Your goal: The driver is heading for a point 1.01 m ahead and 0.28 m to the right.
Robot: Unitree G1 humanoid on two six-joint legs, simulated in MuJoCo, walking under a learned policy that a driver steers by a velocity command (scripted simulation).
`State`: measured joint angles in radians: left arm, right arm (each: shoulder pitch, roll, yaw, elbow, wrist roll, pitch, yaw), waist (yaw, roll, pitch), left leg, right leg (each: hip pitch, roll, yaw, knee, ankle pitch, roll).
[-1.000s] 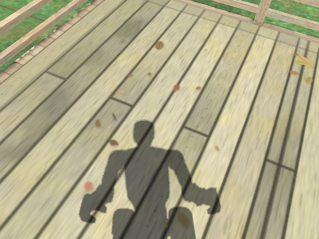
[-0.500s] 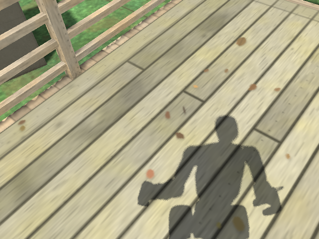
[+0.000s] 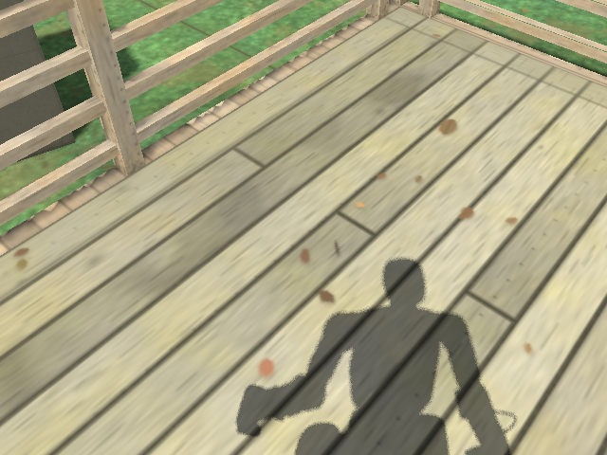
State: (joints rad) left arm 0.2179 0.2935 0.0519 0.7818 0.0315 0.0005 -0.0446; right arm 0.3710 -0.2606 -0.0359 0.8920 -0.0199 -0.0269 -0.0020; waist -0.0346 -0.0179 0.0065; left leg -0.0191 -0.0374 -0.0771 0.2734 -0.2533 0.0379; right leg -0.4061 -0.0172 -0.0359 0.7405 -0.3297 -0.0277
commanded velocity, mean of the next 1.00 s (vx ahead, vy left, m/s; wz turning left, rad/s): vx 0.46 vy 0.00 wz -0.05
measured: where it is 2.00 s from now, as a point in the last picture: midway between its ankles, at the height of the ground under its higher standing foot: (355, 275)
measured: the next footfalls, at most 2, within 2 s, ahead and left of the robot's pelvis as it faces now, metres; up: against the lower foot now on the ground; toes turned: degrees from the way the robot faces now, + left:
right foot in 0.10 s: +0.12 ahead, -0.12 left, +0.00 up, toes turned -2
left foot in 0.60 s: +0.46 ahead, +0.06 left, +0.00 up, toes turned +3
